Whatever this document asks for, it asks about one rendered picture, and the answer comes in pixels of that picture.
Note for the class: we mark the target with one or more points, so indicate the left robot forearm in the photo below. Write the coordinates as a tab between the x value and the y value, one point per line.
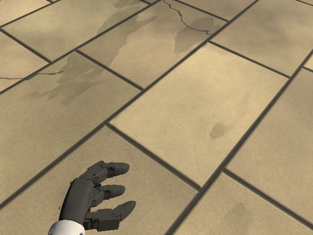
66	227

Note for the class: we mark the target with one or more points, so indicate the robot left hand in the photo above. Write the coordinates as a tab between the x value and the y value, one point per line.
86	192

